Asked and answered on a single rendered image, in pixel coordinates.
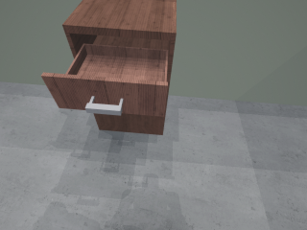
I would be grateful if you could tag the drawer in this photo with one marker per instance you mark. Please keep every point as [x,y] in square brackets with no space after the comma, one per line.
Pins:
[111,73]

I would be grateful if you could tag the cabinet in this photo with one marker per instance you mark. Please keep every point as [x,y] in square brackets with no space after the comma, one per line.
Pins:
[150,24]

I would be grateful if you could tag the handle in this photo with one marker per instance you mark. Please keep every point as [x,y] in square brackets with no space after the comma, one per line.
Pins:
[101,108]

